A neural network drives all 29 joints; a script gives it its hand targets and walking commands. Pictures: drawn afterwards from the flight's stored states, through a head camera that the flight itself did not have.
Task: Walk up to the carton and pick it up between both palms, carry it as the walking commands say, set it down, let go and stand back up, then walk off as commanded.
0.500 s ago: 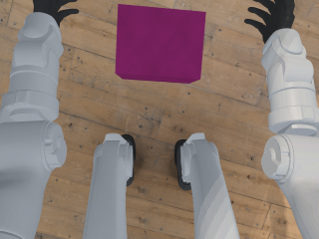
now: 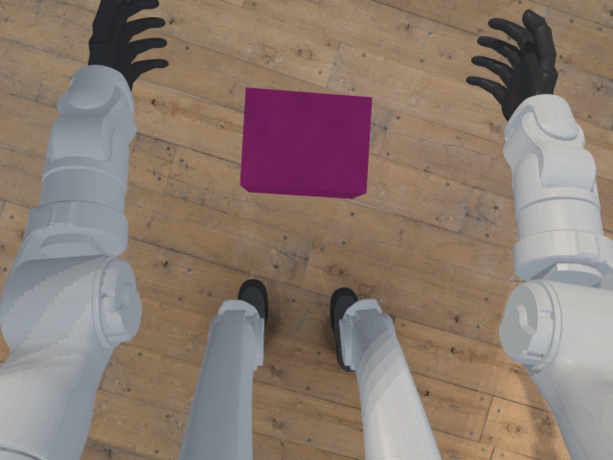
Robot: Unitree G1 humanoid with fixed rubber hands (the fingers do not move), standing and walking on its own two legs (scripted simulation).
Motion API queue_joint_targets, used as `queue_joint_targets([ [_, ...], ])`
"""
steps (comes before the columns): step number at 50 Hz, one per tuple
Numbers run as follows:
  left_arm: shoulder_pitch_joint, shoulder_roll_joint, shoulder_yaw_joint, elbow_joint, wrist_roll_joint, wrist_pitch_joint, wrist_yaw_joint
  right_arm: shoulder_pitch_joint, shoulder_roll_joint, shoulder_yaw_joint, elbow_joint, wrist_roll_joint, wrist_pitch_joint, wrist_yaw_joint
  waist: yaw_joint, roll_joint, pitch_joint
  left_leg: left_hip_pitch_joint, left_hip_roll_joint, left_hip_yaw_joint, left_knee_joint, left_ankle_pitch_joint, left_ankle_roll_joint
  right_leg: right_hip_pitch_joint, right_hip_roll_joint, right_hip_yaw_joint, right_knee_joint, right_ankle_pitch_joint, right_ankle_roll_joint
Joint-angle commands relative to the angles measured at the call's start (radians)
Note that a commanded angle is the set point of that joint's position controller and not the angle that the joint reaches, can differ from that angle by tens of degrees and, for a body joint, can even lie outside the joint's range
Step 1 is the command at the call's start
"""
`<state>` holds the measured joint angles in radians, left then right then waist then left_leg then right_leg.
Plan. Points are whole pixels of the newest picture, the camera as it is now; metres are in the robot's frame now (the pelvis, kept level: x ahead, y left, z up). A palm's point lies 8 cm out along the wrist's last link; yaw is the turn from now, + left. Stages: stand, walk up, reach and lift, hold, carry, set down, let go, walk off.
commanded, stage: set down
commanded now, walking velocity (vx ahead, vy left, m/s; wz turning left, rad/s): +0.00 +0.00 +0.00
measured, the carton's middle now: (304, 149) +0.54 -0.02 -0.54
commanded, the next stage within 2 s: let go in 0.14 s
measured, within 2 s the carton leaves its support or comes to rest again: neither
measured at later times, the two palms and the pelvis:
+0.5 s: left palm (80, 145) +0.44 +0.21 -0.04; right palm (568, 160) +0.42 -0.25 -0.04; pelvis +0.04 -0.01 +0.08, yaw +1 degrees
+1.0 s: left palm out of the picture +0.28 +0.23 +0.07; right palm out of the picture +0.27 -0.24 +0.07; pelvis +0.09 +0.00 +0.15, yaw +1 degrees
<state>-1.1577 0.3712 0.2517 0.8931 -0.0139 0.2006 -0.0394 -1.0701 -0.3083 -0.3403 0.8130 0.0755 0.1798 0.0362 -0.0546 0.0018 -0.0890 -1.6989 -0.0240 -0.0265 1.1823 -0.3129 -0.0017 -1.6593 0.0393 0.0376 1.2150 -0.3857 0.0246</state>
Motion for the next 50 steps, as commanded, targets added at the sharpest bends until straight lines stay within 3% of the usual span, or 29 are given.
queue_joint_targets([
  [1, -0.227, 0.114, 0.025, -0.112, 0.011, -0.027, -0.005, -0.184, -0.143, -0.024, -0.114, -0.016, -0.026, 0.005, -0.011, 0.061, -1.006, 0.870, -0.023, 0.027, -0.101, 0.366, -0.017, 0.380, 0.014, -0.083, -0.189, 0.315, 0.029],
  [7, -0.188, 0.063, 0.055, -0.043, 0.060, -0.047, -0.021, -0.156, -0.083, -0.049, -0.054, -0.078, -0.044, 0.013, -0.008, 0.042, -0.844, 0.838, -0.017, 0.023, -0.201, 0.318, -0.018, 0.409, 0.002, -0.074, -0.273, 0.292, 0.032],
  [12, -0.099, 0.054, 0.090, -0.052, 0.111, -0.064, -0.019, -0.081, -0.065, -0.063, -0.058, -0.122, -0.061, 0.006, 0.005, 0.029, -0.881, 0.872, -0.020, 0.032, -0.222, 0.393, -0.021, 0.496, 0.008, -0.075, -0.295, 0.379, 0.034],
  [16, 0.056, 0.025, 0.084, -0.161, 0.126, -0.066, 0.008, 0.062, -0.086, -0.038, -0.141, -0.142, -0.067, 0.016, 0.013, 0.048, -1.036, 1.026, -0.014, 0.024, -0.210, 0.551, -0.028, 0.581, 0.022, -0.077, -0.290, 0.471, 0.020],
  [21, 0.334, -0.014, 0.022, -0.413, 0.091, -0.056, 0.034, 0.343, -0.113, 0.039, -0.347, -0.124, -0.055, 0.045, -0.008, 0.038, -1.166, 1.236, -0.016, 0.006, -0.248, 0.706, -0.021, 0.785, 0.025, -0.052, -0.337, 0.594, 0.003],
  [26, 0.568, -0.028, -0.012, -0.501, 0.068, -0.084, 0.017, 0.530, -0.060, 0.127, -0.433, -0.080, -0.075, 0.058, 0.015, -0.012, -0.899, 1.119, -0.031, 0.018, -0.364, 0.529, -0.014, 1.036, 0.008, -0.002, -0.419, 0.593, 0.002],
  [33, 0.783, -0.065, -0.062, -0.373, 0.044, -0.148, 0.004, 0.760, -0.012, 0.160, -0.314, -0.067, -0.134, 0.055, 0.025, -0.010, -0.484, 1.166, -0.019, 0.021, -0.513, 0.332, -0.021, 1.044, -0.016, -0.009, -0.583, 0.430, 0.020],
  [38, 0.984, -0.084, -0.101, -0.363, 0.048, -0.190, 0.008, 0.960, 0.007, 0.194, -0.309, -0.078, -0.177, 0.047, 0.030, 0.003, -0.376, 1.346, -0.011, 0.009, -0.596, 0.344, -0.023, 1.134, -0.015, -0.018, -0.666, 0.430, 0.021],
  [50, 1.307, -0.091, -0.158, -0.542, 0.035, -0.192, -0.009, 1.216, 0.006, 0.245, -0.450, -0.070, -0.174, 0.039, 0.033, 0.003, -0.080, 1.633, -0.017, 0.003, -0.786, 0.367, -0.013, 1.386, 0.011, -0.043, -0.833, 0.379, 0.002],
])
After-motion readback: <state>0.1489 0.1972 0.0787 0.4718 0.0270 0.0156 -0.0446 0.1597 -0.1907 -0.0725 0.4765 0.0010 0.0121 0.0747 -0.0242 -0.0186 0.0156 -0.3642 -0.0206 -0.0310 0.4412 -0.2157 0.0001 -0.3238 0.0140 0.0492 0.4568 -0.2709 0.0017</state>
